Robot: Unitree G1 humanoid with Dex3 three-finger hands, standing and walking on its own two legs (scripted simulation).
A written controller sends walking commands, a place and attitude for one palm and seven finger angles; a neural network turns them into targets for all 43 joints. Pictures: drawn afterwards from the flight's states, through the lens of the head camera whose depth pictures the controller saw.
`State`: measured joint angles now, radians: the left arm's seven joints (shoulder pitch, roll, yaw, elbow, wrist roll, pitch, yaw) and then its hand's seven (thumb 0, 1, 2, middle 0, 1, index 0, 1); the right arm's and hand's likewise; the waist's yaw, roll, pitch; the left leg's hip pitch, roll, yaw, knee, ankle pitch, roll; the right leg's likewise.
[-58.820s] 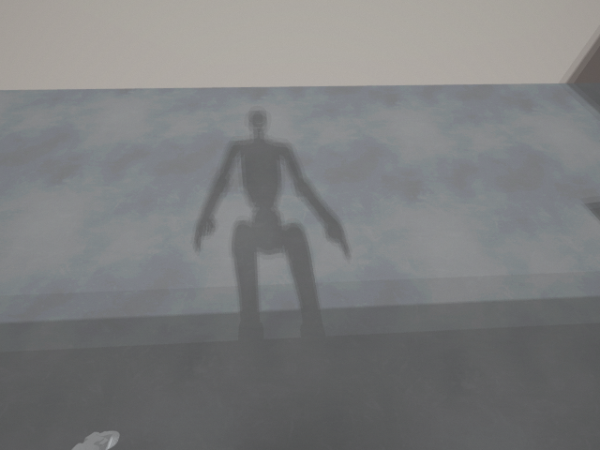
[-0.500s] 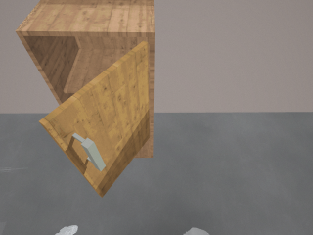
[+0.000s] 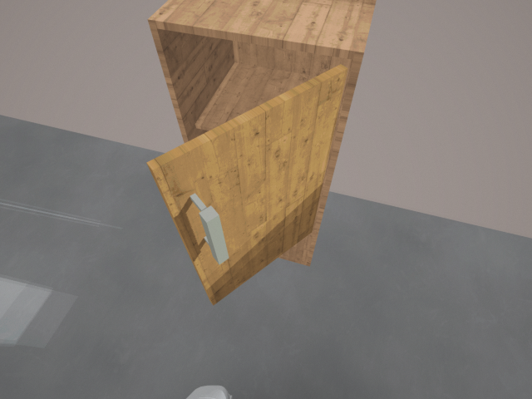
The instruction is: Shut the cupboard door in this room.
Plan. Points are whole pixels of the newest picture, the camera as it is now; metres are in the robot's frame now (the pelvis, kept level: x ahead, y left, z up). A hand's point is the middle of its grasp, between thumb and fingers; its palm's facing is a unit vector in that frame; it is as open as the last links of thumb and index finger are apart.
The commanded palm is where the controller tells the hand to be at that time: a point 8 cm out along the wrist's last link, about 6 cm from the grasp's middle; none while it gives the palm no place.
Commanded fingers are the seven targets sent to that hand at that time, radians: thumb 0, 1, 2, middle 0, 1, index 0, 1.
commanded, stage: turn or walk to find it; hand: left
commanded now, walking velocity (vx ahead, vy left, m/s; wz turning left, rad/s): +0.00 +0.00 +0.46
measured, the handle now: (209, 230) +0.38 +0.14 -0.03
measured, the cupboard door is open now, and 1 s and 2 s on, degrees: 55 55 55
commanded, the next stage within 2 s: stand and wait in 0.02 s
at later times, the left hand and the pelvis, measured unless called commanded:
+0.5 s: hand out of the picture +0.06 +0.21 -0.17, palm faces +0.09 -0.97 -0.21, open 7.4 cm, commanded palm none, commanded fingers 0.00 0.90 0.90 -0.20 -0.30 -0.20 -0.30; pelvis +0.03 +0.02 +0.00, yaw +3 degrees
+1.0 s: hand out of the picture +0.06 +0.18 -0.17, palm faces +0.11 -0.97 -0.22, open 7.2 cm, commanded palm none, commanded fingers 0.00 0.90 0.90 -0.20 -0.30 -0.20 -0.30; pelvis +0.03 -0.01 +0.00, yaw +4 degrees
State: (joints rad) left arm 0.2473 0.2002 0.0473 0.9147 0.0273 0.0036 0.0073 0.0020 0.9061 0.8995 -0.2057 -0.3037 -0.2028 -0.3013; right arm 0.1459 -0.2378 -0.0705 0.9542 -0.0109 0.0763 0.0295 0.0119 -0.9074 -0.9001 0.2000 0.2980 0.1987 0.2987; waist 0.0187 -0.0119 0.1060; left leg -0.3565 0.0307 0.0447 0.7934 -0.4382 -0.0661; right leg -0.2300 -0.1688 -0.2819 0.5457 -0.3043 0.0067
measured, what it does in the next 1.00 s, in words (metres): steps on the spot: left foot, then right foot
